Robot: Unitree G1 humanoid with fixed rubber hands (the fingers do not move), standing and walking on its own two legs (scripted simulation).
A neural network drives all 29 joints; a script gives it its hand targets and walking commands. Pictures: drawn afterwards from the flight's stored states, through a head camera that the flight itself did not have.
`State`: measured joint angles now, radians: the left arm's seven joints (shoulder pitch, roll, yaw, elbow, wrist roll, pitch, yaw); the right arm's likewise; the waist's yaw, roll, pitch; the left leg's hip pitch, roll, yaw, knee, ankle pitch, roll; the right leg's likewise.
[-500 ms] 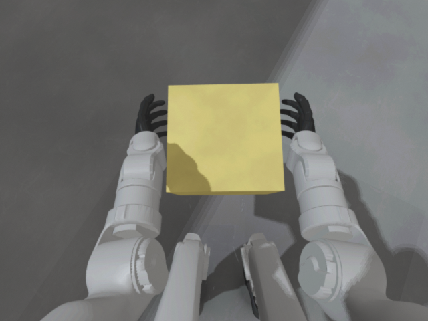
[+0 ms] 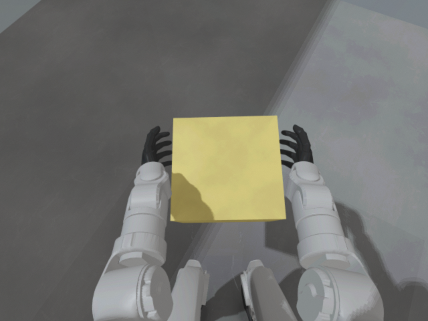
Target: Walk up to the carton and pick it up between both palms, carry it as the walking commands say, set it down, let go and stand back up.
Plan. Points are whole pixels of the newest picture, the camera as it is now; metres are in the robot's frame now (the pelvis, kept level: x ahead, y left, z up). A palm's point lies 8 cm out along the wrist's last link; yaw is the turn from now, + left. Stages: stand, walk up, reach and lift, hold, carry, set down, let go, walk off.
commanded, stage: reach and lift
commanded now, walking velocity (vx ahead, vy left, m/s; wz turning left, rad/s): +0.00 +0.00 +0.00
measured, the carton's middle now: (225, 174) +0.42 +0.00 -0.13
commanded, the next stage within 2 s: none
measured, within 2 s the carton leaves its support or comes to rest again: neither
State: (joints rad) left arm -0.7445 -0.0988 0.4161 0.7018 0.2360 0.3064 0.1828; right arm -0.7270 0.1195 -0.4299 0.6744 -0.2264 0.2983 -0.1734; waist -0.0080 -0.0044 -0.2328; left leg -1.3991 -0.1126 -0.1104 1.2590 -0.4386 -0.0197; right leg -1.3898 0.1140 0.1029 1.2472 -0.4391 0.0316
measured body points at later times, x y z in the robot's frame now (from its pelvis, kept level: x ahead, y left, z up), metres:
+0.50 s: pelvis +0.02 +0.00 +0.07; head +0.15 +0.00 +0.50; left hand +0.41 +0.15 +0.02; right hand +0.40 -0.15 +0.03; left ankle +0.06 +0.12 -0.61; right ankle +0.06 -0.12 -0.61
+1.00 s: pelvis +0.04 +0.00 +0.12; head +0.11 +0.00 +0.56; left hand +0.38 +0.15 +0.10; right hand +0.38 -0.16 +0.10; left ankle +0.06 +0.11 -0.61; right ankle +0.06 -0.12 -0.61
